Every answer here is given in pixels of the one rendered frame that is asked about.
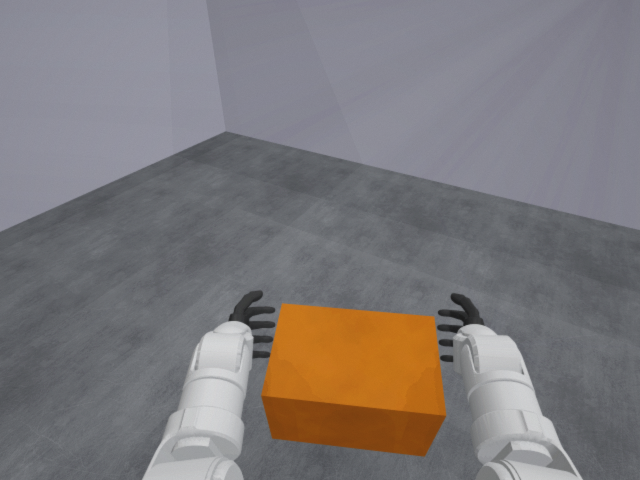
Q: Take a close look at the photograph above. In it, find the robot right hand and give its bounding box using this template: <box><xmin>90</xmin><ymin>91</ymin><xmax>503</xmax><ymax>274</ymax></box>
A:
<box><xmin>437</xmin><ymin>293</ymin><xmax>485</xmax><ymax>362</ymax></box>

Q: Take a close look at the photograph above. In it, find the right robot forearm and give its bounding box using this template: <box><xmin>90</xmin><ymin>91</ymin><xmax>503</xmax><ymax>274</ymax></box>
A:
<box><xmin>453</xmin><ymin>324</ymin><xmax>583</xmax><ymax>480</ymax></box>

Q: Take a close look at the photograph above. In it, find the robot left upper arm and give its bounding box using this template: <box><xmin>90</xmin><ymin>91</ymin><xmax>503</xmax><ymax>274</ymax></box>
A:
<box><xmin>143</xmin><ymin>456</ymin><xmax>244</xmax><ymax>480</ymax></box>

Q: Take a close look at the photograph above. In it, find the robot left hand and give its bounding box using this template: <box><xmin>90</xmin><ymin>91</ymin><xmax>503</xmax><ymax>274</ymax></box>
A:
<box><xmin>228</xmin><ymin>290</ymin><xmax>275</xmax><ymax>359</ymax></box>

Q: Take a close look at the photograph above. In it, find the carton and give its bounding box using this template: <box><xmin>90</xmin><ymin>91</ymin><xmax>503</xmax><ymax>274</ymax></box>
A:
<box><xmin>261</xmin><ymin>303</ymin><xmax>446</xmax><ymax>457</ymax></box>

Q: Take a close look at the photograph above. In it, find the left robot forearm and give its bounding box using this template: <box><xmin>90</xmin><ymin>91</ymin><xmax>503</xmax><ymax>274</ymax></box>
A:
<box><xmin>142</xmin><ymin>321</ymin><xmax>254</xmax><ymax>480</ymax></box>

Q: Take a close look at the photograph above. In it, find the robot right upper arm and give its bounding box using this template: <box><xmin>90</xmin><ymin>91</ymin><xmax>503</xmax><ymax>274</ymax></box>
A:
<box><xmin>475</xmin><ymin>459</ymin><xmax>580</xmax><ymax>480</ymax></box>

